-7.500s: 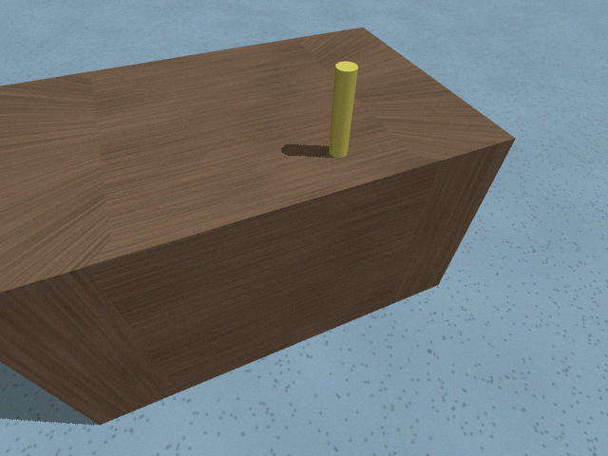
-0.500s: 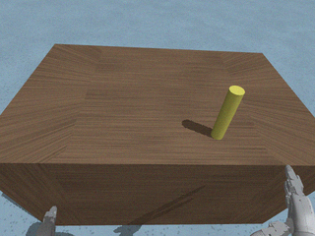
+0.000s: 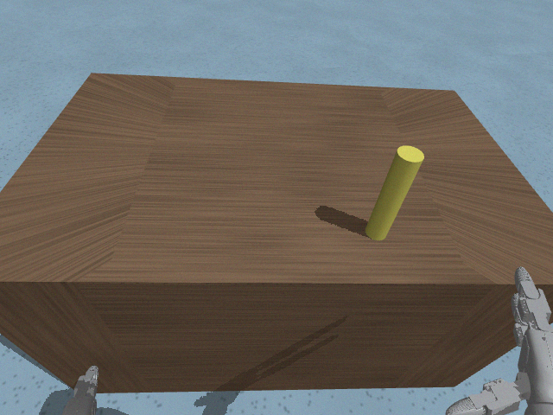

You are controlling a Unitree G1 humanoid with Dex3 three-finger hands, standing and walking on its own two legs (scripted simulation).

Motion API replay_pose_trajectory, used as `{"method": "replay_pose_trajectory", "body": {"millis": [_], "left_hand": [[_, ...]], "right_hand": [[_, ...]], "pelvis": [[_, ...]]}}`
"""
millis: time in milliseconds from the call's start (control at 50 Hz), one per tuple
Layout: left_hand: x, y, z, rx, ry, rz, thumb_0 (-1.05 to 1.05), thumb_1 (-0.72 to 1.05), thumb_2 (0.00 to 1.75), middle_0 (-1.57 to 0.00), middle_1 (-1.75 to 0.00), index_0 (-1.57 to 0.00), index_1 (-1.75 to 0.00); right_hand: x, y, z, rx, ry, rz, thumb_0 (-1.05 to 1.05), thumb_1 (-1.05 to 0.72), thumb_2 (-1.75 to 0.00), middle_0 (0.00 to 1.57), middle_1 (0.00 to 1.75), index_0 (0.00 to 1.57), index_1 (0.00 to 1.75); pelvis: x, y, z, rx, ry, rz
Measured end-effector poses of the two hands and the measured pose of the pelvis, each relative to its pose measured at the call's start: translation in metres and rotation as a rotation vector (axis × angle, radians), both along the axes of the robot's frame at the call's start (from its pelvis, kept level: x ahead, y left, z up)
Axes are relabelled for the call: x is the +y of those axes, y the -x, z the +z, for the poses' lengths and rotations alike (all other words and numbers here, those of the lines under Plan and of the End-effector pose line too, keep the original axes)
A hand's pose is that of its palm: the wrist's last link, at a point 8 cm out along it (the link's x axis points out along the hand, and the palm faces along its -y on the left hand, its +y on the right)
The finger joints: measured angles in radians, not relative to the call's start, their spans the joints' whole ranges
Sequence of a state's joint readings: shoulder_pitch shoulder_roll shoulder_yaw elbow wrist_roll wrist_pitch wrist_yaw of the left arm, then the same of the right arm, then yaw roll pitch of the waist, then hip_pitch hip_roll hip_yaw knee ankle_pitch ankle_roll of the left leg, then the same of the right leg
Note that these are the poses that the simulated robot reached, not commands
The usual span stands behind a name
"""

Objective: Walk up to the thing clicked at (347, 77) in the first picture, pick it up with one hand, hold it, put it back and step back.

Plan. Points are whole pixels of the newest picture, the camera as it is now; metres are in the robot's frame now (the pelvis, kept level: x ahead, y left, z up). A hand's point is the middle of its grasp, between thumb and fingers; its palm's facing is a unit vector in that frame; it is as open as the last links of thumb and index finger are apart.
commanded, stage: rise first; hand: right
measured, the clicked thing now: (391, 197) +0.49 -0.24 +0.03
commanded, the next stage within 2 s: go down in 0.12 s
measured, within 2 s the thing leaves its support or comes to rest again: neither
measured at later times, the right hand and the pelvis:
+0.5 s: hand (498, 334) +0.20 -0.28 +0.08, palm faces +0.38 +0.86 -0.34, open 17.2 cm; pelvis +0.01 +0.00 +0.00, yaw -1 degrees
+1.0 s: hand (517, 271) +0.29 -0.35 +0.09, palm faces +0.22 +0.97 -0.04, open 17.6 cm; pelvis +0.01 -0.01 -0.01, yaw +0 degrees
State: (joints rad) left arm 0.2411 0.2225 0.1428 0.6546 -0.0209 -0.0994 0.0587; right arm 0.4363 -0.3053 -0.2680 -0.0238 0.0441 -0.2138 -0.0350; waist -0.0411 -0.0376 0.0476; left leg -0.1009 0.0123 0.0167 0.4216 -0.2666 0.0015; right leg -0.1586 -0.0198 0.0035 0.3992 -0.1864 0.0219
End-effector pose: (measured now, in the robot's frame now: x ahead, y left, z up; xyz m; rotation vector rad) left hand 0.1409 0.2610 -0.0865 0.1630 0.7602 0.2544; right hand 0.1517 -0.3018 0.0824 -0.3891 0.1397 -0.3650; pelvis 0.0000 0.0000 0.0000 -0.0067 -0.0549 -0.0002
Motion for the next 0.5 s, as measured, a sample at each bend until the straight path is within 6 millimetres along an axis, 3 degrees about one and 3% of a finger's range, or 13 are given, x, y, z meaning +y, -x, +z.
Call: {"method": "replay_pose_trajectory", "body": {"millis": [360, 500], "left_hand": [[-0.003, -0.012, 0.003, -0.019, -0.002, -0.026, -0.01, -0.53, 0.06, -0.06, -0.05, -0.07, -0.06], [0.004, -0.014, 0.003, -0.01, -0.019, -0.008, -0.01, -0.53, 0.05, -0.06, -0.05, -0.07, -0.05]], "right_hand": [[-0.001, -0.002, 0.013, -0.091, 0.021, 0.001, -0.02, 0.48, -0.07, 0.05, 0.06, 0.06, 0.06], [-0.017, -0.013, 0.012, -0.12, -0.012, -0.015, -0.01, 0.49, -0.07, 0.04, 0.06, 0.05, 0.06]], "pelvis": [[0.002, -0.005, -0.001, 0.011, 0.002, -0.005], [0.004, -0.005, -0.003, 0.015, 0.001, -0.009]]}}
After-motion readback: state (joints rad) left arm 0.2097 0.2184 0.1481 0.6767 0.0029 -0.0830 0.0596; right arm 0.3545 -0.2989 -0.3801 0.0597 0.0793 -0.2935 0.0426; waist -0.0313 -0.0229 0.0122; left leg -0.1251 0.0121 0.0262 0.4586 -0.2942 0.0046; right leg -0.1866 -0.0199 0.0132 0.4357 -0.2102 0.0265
